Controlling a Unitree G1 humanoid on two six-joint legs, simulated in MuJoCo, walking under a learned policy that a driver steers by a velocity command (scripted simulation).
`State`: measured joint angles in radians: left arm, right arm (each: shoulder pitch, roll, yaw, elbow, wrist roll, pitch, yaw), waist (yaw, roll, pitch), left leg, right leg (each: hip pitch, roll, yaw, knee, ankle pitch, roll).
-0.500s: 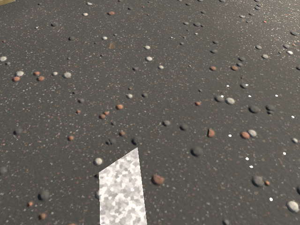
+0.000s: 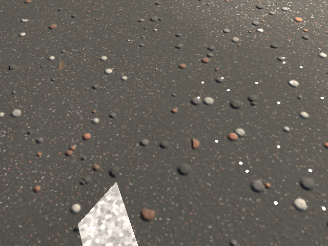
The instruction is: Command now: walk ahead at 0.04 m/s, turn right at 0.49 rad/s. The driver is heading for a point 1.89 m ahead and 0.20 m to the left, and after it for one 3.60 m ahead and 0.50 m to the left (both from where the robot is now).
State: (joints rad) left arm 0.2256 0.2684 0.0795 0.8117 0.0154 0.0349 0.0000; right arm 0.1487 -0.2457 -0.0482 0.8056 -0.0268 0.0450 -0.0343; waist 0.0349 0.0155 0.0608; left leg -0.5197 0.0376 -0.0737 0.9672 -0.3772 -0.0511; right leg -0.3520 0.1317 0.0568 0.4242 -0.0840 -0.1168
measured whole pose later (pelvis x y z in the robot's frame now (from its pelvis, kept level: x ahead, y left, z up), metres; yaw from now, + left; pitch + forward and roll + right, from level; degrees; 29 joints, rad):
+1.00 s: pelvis +0.10 +0.05 +0.01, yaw -5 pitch +0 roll +0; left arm 0.17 0.26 0.05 0.96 0.04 -0.04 -0.03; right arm 0.46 -0.22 -0.04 1.03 -0.02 -0.07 0.00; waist -0.03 -0.03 0.02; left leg 0.00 -0.06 0.01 0.25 -0.25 0.07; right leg -0.50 -0.04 -0.02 0.97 -0.26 -0.06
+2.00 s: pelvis +0.64 -0.01 +0.01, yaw -6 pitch -1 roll +0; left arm 0.26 0.23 0.05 0.98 0.02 -0.05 -0.01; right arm 0.28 -0.22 -0.05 0.99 -0.02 -0.08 0.01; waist 0.00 -0.03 0.06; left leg -0.19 -0.07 0.11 0.37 -0.17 0.10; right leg -0.48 -0.04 0.01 1.14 -0.29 -0.07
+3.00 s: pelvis +1.08 -0.11 +0.00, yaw -1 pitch -2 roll +0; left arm 0.19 0.21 0.02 0.99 0.01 -0.04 0.03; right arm 0.26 -0.17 -0.03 0.96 -0.02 -0.06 -0.01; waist -0.04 -0.03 0.08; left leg -0.25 -0.08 0.02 0.49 -0.20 0.09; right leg -0.40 0.02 -0.03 1.08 -0.42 -0.01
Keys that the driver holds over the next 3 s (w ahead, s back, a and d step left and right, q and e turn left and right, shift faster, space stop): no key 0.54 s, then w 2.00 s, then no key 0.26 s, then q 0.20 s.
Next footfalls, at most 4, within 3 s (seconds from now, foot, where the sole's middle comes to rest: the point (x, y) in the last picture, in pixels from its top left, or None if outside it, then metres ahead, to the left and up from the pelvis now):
0.22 left None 0.06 0.14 -0.77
0.52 right None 0.01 -0.07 -0.77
1.24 right None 0.38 -0.09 -0.77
1.80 left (173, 183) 0.71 0.04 -0.77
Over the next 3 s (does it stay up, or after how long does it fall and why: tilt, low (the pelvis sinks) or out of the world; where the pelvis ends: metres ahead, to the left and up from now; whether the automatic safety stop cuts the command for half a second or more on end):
stays up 1.08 -0.11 0.00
